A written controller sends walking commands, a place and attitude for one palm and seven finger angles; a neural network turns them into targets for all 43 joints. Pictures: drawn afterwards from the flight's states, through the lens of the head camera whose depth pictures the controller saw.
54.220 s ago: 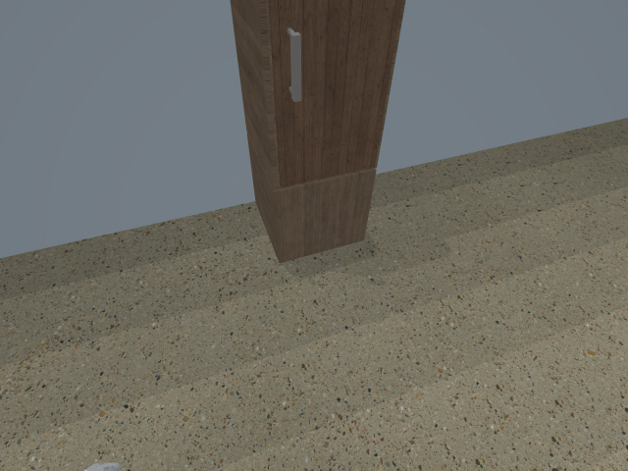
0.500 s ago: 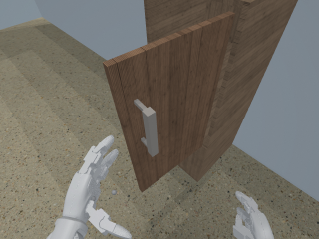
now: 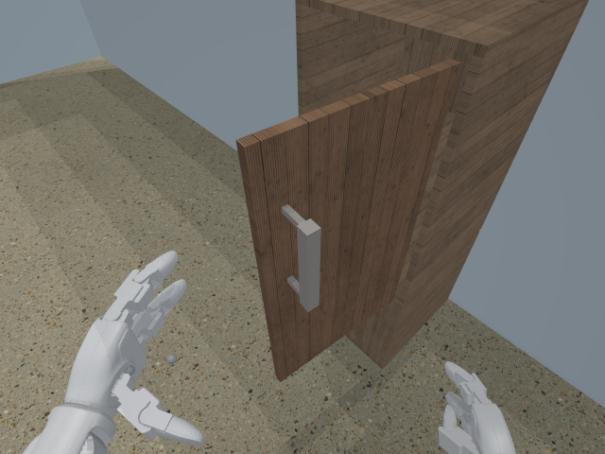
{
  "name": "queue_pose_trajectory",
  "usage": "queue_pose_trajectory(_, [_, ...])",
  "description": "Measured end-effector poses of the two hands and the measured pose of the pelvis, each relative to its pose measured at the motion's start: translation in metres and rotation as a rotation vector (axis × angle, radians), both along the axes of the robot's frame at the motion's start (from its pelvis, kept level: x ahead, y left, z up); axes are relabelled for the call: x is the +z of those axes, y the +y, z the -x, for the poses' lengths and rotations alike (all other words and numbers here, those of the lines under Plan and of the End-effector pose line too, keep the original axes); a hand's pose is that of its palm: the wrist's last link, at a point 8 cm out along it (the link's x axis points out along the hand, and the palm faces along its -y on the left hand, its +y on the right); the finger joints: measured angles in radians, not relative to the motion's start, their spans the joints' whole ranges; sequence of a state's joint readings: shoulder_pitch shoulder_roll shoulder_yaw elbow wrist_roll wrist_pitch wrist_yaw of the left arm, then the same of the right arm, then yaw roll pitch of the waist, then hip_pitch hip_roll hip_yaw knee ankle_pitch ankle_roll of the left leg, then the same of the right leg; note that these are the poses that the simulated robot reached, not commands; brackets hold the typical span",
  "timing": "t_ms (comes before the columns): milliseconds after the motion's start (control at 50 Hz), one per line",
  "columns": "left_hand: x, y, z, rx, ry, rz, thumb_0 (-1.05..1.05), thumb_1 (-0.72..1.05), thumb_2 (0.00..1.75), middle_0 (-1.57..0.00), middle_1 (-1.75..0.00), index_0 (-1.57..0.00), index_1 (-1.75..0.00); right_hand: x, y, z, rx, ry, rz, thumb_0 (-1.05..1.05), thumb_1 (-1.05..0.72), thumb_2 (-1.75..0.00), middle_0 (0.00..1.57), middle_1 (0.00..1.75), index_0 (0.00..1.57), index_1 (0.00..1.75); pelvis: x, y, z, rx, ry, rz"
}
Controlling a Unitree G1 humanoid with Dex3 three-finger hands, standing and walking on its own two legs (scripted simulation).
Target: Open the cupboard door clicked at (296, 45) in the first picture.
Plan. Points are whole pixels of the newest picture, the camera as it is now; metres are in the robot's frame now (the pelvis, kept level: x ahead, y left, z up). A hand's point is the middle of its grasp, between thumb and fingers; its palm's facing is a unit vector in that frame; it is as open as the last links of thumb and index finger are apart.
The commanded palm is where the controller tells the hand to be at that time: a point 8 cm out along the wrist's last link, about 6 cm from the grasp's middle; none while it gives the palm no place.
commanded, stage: draw the hand back to the body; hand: left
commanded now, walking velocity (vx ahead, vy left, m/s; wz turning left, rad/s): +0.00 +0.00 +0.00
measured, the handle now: (300, 260) +0.35 +0.04 +0.09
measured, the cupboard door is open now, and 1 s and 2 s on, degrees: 84 84 84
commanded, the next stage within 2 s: step back with the hand held close in 1.06 s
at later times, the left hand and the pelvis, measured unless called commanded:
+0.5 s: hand (84, 312) +0.21 +0.24 +0.16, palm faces +0.34 -0.86 -0.38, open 11.3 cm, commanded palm +0.16 +0.29 +0.18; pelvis +0.01 +0.01 +0.03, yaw -2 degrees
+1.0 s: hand (60, 301) +0.21 +0.26 +0.18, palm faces +0.42 -0.81 -0.40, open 7.5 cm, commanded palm +0.16 +0.30 +0.20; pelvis +0.02 +0.00 +0.03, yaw -2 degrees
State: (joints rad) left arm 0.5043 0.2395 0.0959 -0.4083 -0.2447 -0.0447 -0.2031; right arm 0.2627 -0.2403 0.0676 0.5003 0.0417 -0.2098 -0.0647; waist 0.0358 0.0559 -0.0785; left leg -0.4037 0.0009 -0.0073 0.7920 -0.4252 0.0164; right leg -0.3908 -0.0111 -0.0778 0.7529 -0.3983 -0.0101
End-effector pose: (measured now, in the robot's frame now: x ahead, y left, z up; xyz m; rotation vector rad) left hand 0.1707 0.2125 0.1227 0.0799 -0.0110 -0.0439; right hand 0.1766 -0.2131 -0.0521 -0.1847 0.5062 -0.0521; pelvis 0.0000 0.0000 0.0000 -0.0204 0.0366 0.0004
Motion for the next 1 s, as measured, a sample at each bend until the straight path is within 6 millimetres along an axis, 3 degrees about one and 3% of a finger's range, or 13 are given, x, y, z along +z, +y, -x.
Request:
queue_pose_trajectory(100, [0.015,0.018,0.006,0.163,-0.015,-0.164,-0.01,-0.36,0.35,-0.16,-0.30,-0.16,-0.30,0.007,0.007,-0.003,-0.002,0.015,0.022,0.01,-0.90,-0.90,0.20,0.30,0.20,0.30,0.008,0.003,-0.001,-0.007,-0.033,0.002])
queue_pose_trajectory(360, [0.039,0.054,0.002,0.337,-0.046,-0.286,-0.01,0.05,0.53,-0.18,-0.30,-0.17,-0.30,0.007,0.017,-0.001,0.005,0.118,0.036,0.01,-0.90,-0.90,0.20,0.30,0.20,0.30,0.026,0.012,-0.008,-0.018,-0.089,-0.005])
queue_pose_trajectory(720, [0.077,0.093,-0.003,0.470,-0.138,-0.385,0.01,0.67,0.80,-0.20,-0.30,-0.20,-0.30,0.010,0.001,-0.013,-0.030,0.154,0.044,0.01,-0.90,-0.90,0.20,0.30,0.20,0.30,0.033,0.009,-0.019,-0.032,-0.104,-0.006])
queue_pose_trajectory(840, [0.077,0.091,-0.002,0.488,-0.136,-0.371,0.01,0.81,0.86,-0.21,-0.30,-0.20,-0.30,0.010,-0.003,-0.014,-0.029,0.156,0.042,0.01,-0.90,-0.90,0.20,0.30,0.20,0.30,0.034,0.007,-0.018,-0.031,-0.106,-0.008])
queue_pose_trajectory(1000, [0.075,0.082,0.002,0.466,-0.131,-0.366,0.01,0.88,0.89,-0.21,-0.30,-0.21,-0.30,0.010,-0.006,-0.010,-0.032,0.153,0.035,0.01,-0.90,-0.90,0.20,0.30,0.20,0.30,0.034,0.002,-0.015,-0.030,-0.115,-0.008])
